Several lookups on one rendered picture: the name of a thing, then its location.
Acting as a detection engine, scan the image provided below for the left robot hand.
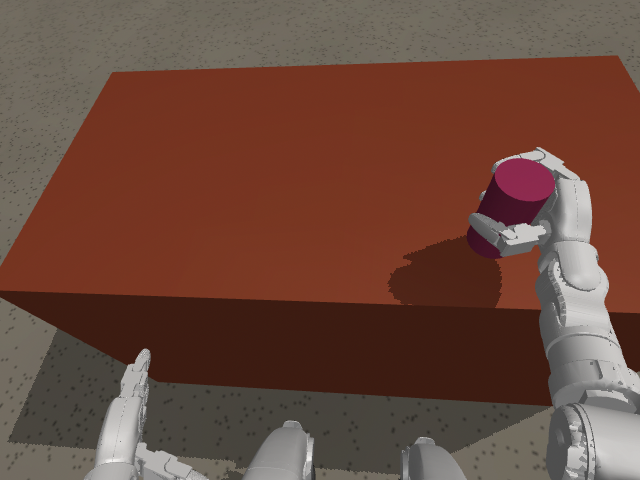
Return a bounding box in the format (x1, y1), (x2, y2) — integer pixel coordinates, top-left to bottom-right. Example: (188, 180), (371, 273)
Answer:
(94, 348), (209, 480)

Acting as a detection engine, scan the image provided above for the right robot arm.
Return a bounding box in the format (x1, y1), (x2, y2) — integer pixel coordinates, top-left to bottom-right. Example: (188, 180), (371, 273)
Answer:
(535, 241), (640, 480)

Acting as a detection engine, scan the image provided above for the left robot arm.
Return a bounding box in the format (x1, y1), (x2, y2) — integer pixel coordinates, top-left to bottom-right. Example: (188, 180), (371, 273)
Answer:
(83, 462), (139, 480)

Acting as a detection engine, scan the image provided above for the right robot hand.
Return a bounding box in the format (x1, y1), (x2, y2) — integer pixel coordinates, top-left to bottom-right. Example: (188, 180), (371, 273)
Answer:
(468, 147), (592, 257)

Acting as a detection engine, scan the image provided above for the can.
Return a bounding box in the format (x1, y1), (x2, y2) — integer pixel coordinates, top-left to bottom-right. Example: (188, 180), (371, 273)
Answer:
(467, 158), (555, 259)

